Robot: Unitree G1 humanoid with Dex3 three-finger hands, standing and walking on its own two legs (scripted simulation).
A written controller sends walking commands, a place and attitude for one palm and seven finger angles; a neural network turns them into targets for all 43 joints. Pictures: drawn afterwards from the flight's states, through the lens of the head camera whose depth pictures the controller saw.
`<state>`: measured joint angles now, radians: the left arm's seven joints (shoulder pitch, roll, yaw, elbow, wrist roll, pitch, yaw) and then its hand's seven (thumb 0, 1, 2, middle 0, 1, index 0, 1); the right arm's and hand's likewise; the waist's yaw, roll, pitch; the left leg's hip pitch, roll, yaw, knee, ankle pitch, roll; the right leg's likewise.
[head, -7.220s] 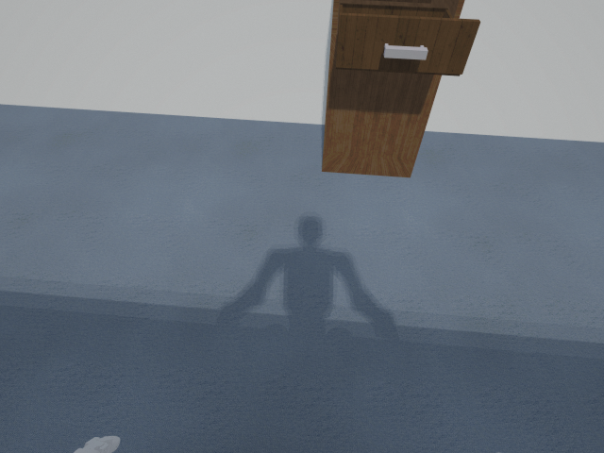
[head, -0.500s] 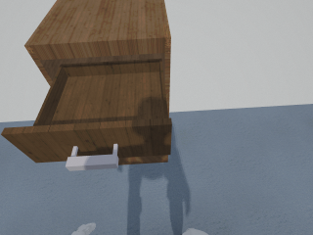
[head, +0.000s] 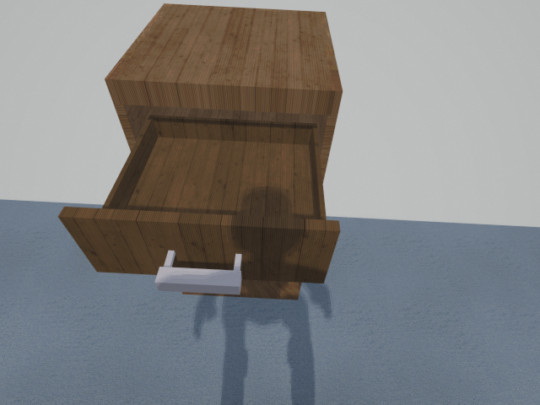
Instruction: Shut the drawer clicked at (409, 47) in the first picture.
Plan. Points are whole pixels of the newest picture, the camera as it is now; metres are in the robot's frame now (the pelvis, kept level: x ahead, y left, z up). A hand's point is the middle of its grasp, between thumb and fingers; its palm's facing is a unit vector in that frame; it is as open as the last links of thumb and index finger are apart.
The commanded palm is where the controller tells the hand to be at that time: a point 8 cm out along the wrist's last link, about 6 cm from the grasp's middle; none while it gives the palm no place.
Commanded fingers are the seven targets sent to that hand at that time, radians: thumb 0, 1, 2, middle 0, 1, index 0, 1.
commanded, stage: come to a stop and stand still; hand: left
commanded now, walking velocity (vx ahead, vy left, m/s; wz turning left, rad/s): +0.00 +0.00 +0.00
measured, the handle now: (202, 268) +0.31 +0.14 +0.01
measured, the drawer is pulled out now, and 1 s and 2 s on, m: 0.30 0.30 0.30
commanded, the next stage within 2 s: look again from close up in 0.44 s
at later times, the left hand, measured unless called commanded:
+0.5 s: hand out of the picture +0.00 +0.22 -0.16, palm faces +0.00 -0.97 -0.23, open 7.4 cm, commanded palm none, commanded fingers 0.00 0.90 0.90 -0.20 -0.30 -0.20 -0.30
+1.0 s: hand out of the picture +0.03 +0.19 -0.16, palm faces +0.01 -0.97 -0.22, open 7.3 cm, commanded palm none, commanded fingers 0.00 0.90 0.90 -0.20 -0.30 -0.20 -0.30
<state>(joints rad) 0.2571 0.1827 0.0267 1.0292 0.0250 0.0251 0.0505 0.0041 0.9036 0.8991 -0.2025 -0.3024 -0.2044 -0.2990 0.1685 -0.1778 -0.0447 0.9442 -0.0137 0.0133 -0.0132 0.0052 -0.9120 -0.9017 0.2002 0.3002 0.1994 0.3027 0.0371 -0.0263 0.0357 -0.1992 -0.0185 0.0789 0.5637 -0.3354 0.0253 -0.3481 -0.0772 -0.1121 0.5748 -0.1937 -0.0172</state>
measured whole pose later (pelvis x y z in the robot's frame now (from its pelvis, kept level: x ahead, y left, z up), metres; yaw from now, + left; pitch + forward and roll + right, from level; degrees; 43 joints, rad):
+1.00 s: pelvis +0.01 +0.01 +0.01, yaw -1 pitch -1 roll +1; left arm 0.28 0.14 -0.01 1.08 0.01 0.00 0.04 0.01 0.93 0.90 -0.20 -0.30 -0.20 -0.30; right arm 0.28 -0.16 0.01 1.10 -0.01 -0.02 -0.03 0.01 -0.92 -0.90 0.20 0.30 0.20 0.30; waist 0.00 0.03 0.03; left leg -0.12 -0.04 0.10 0.41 -0.28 0.05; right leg -0.21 0.00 -0.03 0.47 -0.25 -0.03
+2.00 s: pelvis -0.01 -0.01 -0.04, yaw +3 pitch +9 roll +0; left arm 0.71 0.16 0.03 -0.30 -0.21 -0.35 -0.15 0.02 0.90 0.90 -0.91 -1.07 -0.91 -1.07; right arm 0.29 -0.22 0.00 0.53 0.04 -0.24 -0.02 0.02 -0.90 -0.90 0.21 0.30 0.21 0.30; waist 0.00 0.04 -0.10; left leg -0.63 0.00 0.02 0.95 -0.48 0.02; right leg -0.65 0.01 -0.12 0.92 -0.43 -0.07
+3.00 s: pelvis +0.00 +0.00 -0.03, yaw +3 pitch +3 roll -1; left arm 0.88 0.15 -0.10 -0.68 -0.14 -0.18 -0.08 0.02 0.90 0.90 -1.40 -1.60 -1.40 -1.60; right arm 0.27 -0.23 0.02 0.45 0.05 -0.25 0.00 0.02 -0.90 -0.90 0.20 0.30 0.20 0.30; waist 0.03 0.06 -0.10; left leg -0.44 -0.01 0.02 0.85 -0.47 0.03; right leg -0.46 0.01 -0.12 0.83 -0.42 -0.05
